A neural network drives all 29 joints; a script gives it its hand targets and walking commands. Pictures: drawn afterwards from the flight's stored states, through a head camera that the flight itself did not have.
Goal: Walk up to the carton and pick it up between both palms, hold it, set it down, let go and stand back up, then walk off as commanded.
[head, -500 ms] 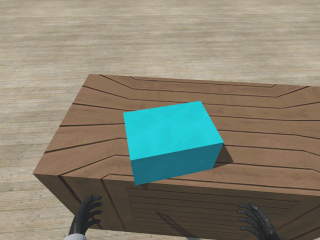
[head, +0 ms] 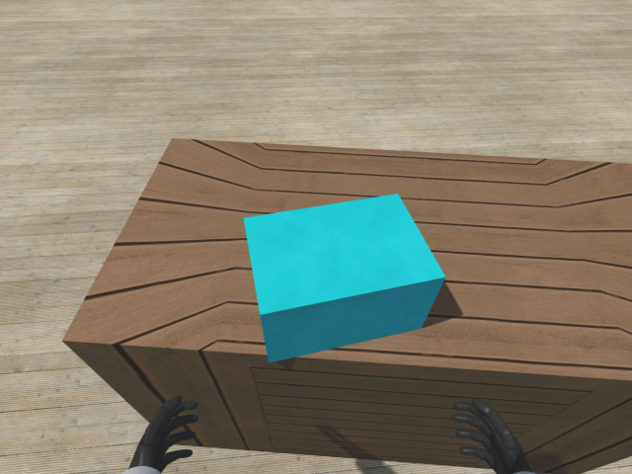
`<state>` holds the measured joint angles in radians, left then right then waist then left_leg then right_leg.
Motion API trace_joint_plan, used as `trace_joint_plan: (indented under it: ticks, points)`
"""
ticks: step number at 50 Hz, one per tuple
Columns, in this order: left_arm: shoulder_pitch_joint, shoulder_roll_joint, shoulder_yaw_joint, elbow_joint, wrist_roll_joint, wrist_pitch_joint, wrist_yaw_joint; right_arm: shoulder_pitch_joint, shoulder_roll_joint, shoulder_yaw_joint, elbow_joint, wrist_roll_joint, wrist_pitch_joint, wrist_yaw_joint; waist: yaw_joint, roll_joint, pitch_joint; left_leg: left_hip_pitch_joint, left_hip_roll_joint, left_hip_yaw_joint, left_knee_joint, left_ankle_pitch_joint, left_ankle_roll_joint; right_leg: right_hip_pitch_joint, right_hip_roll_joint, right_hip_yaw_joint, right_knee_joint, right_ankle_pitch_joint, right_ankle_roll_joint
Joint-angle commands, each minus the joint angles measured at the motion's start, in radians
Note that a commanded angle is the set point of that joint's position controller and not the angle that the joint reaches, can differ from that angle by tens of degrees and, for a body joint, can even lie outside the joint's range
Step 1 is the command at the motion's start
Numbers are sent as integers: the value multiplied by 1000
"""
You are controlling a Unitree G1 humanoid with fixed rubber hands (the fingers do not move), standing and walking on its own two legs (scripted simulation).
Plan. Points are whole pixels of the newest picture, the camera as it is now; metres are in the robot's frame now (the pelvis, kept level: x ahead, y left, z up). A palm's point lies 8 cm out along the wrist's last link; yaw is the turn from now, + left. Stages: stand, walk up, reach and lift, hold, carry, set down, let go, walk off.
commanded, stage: let go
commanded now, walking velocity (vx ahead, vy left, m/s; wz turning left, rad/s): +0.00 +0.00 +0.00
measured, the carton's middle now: (335, 275) +0.42 +0.00 -0.03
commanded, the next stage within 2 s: stand in 0.18 s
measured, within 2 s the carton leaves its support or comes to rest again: neither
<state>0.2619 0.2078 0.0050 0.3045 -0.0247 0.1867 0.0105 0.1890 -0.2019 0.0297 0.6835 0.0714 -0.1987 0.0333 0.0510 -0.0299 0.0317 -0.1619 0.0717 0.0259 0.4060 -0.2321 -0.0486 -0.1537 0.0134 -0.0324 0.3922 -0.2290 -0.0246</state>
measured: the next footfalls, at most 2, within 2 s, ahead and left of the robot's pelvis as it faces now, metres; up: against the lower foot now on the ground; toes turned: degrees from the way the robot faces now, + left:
right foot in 1.40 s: -0.05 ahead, -0.09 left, +0.00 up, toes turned +3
left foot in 1.72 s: -0.14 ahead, +0.13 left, +0.00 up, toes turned -4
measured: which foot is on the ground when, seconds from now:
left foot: down 0.00-1.00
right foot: down 0.00-1.00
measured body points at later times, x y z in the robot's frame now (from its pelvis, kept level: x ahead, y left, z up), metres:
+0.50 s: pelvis +0.01 +0.00 +0.00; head +0.02 +0.02 +0.45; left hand +0.13 +0.29 -0.10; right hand +0.15 -0.28 -0.09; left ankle -0.01 +0.15 -0.74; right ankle -0.01 -0.11 -0.74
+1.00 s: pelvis +0.00 +0.01 +0.00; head +0.01 +0.02 +0.45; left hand +0.10 +0.31 -0.11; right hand +0.13 -0.28 -0.10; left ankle -0.02 +0.14 -0.74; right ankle -0.01 -0.11 -0.74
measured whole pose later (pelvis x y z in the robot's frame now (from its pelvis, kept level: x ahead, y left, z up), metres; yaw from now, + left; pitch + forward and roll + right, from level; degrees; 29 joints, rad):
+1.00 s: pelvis +0.00 +0.01 +0.00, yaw +0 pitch -1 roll -1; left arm 0.24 0.38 0.02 0.76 -0.02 -0.02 0.01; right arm 0.19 -0.33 -0.06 0.75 -0.01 0.04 0.03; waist 0.04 -0.01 0.04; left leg -0.23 0.07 0.03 0.56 -0.31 0.01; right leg -0.18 0.02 -0.03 0.43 -0.24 -0.02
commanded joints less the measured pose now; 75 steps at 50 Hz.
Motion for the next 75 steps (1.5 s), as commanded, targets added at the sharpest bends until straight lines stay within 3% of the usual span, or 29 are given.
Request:
trace_joint_plan:
  ticks: [1,9,10,11,13,16,24,25,31,33,35,42,44,45,46,50,51,53,54,56,57,59,63,67,69,70,71,72,75]
  points:
    - [-111,109,23,-90,17,-34,-4,-61,-42,-59,-91,-34,-35,-21,-48,58,-95,161,-88,53,-38,219,40,-17,4,18,-94,227,22]
    - [-85,121,41,-36,37,-15,-17,-74,-31,-59,-56,-41,-29,-34,-46,73,-35,167,-92,55,-24,196,35,-49,-12,23,-103,203,24]
    - [-34,292,106,90,76,-117,13,14,-344,-115,-39,-142,52,-36,23,-12,-62,1,29,-5,58,223,59,13,-120,65,-19,225,22]
    - [-19,299,97,123,71,-150,19,3,-327,-118,-42,-130,83,-35,-3,-79,-116,14,37,-10,58,164,59,31,-106,54,-8,203,18]
    - [-26,247,73,148,64,-189,9,25,-323,-120,-45,-113,119,-36,-14,40,-50,-31,28,-16,26,111,64,-18,-109,91,-29,81,11]
    - [-33,269,71,199,71,-192,-5,-7,-304,-121,-50,-112,129,-25,-17,68,-31,-25,15,-11,12,79,61,-32,-111,116,-66,31,2]
    - [-88,317,70,333,70,-237,0,9,-302,-132,-26,-93,159,-17,-33,-9,-137,46,30,-26,49,311,83,81,-128,84,-25,396,22]
    - [-54,325,69,352,56,-237,0,30,-324,-134,-20,-94,168,-15,-29,67,-157,46,23,-8,54,341,77,119,-129,84,-13,442,40]
    - [-71,359,67,413,72,-231,-2,14,-330,-130,-10,-96,184,-25,-44,19,-101,44,32,-21,53,230,82,50,-135,90,-55,319,44]
    - [-70,344,57,427,75,-244,-2,21,-340,-129,-9,-96,183,-30,-64,111,-118,73,42,-25,24,183,80,25,-127,96,-66,216,2]
    - [-46,334,51,448,66,-249,1,7,-348,-129,2,-98,185,-27,-29,53,-102,42,43,-45,29,162,88,30,-125,95,-81,181,21]
    - [-61,344,64,483,55,-246,-1,7,-324,-124,28,-86,174,-21,-33,55,-149,64,30,-27,39,279,83,113,-150,110,-60,411,39]
    - [-82,349,64,496,58,-252,1,-8,-320,-120,36,-86,179,-24,-40,84,-135,75,40,-28,22,284,82,93,-151,92,-54,394,30]
    - [-12,433,94,466,48,-224,-2,-41,-423,-155,24,-97,205,-27,-41,125,-33,-43,-2,5,140,373,91,18,-152,143,24,565,-34]
    - [-1,445,109,461,46,-220,-2,-2,-397,-150,13,-94,210,-32,-47,63,-72,-39,-18,-8,191,364,107,40,-171,168,30,609,-52]
    - [-14,458,110,408,67,-207,9,3,-356,-148,-23,-99,235,-33,-40,-85,-37,-151,-107,4,450,-239,111,14,-304,282,14,739,-193]
    - [-4,465,101,392,68,-200,10,23,-360,-150,-26,-92,235,-31,-43,-100,-55,-147,-82,3,385,-254,111,42,-312,260,44,759,-182]
    - [-75,470,99,390,70,-197,8,79,-369,-157,-9,-96,228,-27,-98,-77,-13,-81,-23,-22,185,-78,120,-38,-274,214,96,635,-120]
    - [-73,424,91,398,53,-186,0,88,-409,-173,10,-105,225,-22,-91,62,8,-27,24,-56,87,239,136,-93,-168,123,177,483,-50]
    - [-63,376,95,413,47,-160,3,54,-485,-195,-14,-109,226,-28,-110,268,-20,-77,275,-363,-33,528,316,-169,82,22,532,-288,20]
    - [-52,386,102,429,49,-159,11,27,-487,-185,-24,-106,227,-27,-97,256,23,-163,291,-353,-41,551,354,-177,67,84,654,-406,14]
    - [-29,388,105,417,43,-157,12,-43,-443,-168,-55,-110,215,-41,-52,225,68,-145,219,-264,19,566,306,-235,79,159,727,-354,5]
    - [-2,399,107,394,45,-147,1,-5,-440,-161,-76,-97,230,-49,-70,224,14,-46,209,-264,74,551,291,-255,102,149,663,-337,24]
    - [30,386,116,420,43,-159,-8,-38,-439,-170,-71,-101,237,-46,-50,248,-35,3,187,-244,124,470,255,-180,17,135,318,-286,0]
    - [106,377,110,446,57,-168,-3,-52,-433,-170,-59,-83,249,-39,-13,127,-77,-74,113,-177,219,263,179,-14,10,114,22,-26,-34]
    - [82,417,122,452,74,-178,2,-16,-399,-162,-44,-80,252,-36,-28,10,-49,-196,52,-136,308,118,147,27,-63,247,-54,80,-46]
    - [60,502,132,422,74,-182,5,23,-360,-149,-48,-76,251,-30,-27,-163,-50,-339,-127,-36,485,-296,93,45,-264,535,-68,315,-144]
    - [-3,538,140,416,76,-187,9,-27,-379,-153,-44,-78,260,-47,-11,-142,-20,-236,-182,-93,725,-441,82,-151,-373,574,-48,397,-259]
    - [-65,473,121,370,67,-187,27,-5,-394,-157,-31,-75,260,-61,-37,-66,16,-306,-189,-204,914,-354,60,-108,-304,466,18,501,-249]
